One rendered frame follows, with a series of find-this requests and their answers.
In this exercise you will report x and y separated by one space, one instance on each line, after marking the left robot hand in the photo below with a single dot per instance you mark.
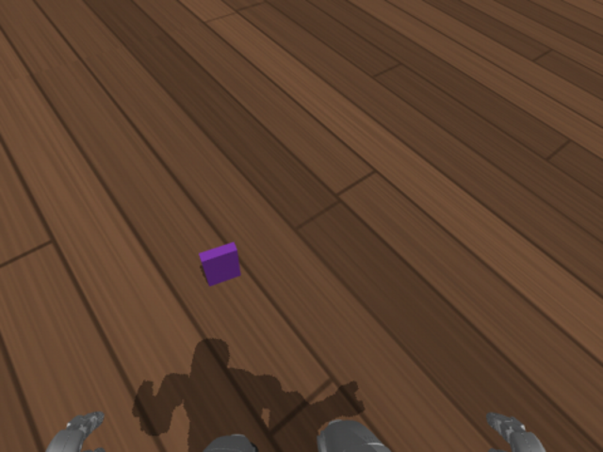
77 431

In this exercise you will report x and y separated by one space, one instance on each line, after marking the carton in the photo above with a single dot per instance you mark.
220 264

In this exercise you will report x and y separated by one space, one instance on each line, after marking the right robot hand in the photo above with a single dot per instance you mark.
513 432

